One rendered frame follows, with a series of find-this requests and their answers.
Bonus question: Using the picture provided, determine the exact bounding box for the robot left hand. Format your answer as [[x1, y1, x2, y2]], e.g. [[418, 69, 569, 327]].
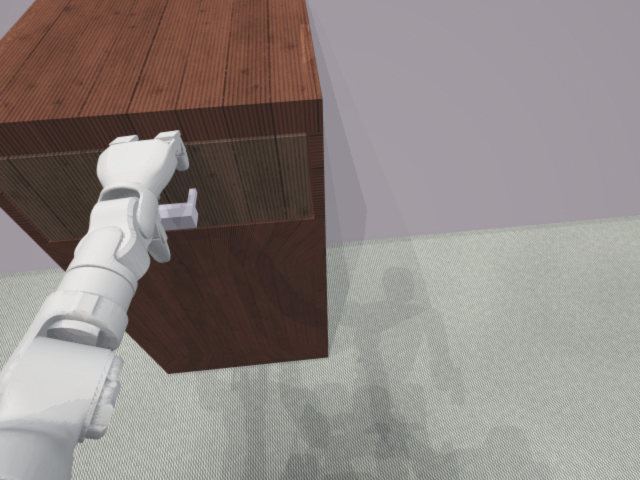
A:
[[97, 130, 189, 263]]

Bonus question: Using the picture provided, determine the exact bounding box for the left robot forearm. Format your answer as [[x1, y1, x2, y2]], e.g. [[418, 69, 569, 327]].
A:
[[0, 182, 159, 403]]

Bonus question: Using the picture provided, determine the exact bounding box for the left robot upper arm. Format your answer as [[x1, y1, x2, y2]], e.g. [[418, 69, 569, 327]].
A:
[[0, 336, 124, 480]]

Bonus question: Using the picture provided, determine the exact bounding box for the handle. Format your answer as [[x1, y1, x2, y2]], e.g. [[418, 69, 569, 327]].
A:
[[158, 188, 198, 231]]

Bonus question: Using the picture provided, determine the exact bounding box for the drawer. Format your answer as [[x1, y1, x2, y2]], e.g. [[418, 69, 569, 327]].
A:
[[0, 133, 311, 240]]

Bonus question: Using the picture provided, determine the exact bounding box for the cabinet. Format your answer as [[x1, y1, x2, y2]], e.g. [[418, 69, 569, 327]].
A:
[[0, 0, 328, 374]]

